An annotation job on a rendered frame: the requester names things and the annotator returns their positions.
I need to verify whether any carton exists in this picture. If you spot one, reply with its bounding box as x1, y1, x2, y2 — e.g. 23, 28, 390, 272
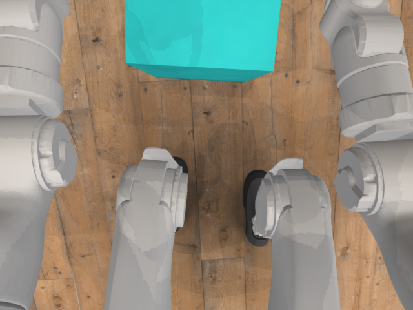
125, 0, 281, 82

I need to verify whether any robot right shin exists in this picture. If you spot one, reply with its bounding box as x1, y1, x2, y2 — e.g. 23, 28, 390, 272
252, 158, 331, 239

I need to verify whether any robot right forearm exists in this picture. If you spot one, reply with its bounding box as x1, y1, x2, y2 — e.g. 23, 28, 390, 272
319, 0, 413, 143

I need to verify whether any right robot thigh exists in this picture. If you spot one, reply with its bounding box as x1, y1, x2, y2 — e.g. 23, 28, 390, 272
257, 169, 340, 310

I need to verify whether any robot left forearm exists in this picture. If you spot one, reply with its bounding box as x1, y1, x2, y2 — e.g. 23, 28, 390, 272
0, 0, 70, 118

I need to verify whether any robot right upper arm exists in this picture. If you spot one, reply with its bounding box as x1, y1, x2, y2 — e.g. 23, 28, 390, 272
334, 139, 413, 310

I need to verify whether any robot left upper arm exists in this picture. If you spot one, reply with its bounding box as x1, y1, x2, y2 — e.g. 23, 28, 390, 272
0, 115, 77, 310

